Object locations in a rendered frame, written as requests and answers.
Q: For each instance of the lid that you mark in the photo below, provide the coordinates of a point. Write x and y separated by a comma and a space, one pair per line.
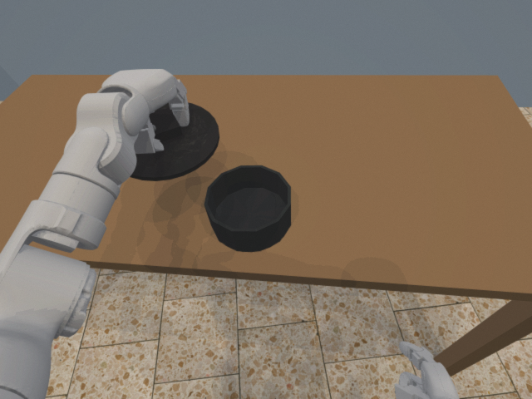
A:
186, 148

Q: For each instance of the right robot hand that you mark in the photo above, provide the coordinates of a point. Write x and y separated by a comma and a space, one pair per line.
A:
435, 382

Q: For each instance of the table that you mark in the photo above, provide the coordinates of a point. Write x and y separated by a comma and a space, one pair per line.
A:
409, 183

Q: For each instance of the left robot forearm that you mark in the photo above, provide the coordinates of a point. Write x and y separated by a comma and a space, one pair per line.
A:
99, 156

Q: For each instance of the left robot hand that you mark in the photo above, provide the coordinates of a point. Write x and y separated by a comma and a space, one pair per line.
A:
158, 87

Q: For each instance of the pot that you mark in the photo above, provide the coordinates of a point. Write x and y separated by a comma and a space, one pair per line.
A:
249, 207

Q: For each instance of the left robot upper arm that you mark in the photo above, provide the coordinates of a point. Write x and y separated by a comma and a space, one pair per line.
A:
43, 295

